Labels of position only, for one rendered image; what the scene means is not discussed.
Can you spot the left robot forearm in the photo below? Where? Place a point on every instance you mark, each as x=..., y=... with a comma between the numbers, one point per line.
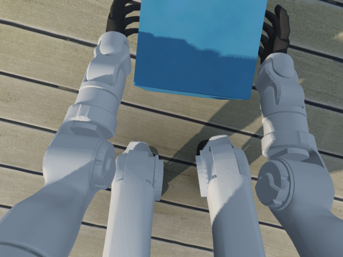
x=100, y=94

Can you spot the carton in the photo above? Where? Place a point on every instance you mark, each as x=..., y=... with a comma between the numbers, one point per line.
x=200, y=48

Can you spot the right robot foot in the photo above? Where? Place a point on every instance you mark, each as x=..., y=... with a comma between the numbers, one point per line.
x=201, y=146

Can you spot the left robot thigh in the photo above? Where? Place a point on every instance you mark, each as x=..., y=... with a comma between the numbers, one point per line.
x=131, y=208

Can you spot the robot left upper arm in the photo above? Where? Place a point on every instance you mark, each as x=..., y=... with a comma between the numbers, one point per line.
x=47, y=223

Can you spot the right robot forearm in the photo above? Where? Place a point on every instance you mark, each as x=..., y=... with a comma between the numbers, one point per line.
x=284, y=116

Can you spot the left robot hand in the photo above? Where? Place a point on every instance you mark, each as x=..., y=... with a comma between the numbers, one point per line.
x=116, y=19

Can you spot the robot right upper arm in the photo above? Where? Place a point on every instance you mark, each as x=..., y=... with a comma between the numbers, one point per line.
x=300, y=196

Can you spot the right robot hand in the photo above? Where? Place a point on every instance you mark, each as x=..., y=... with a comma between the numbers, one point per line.
x=278, y=33

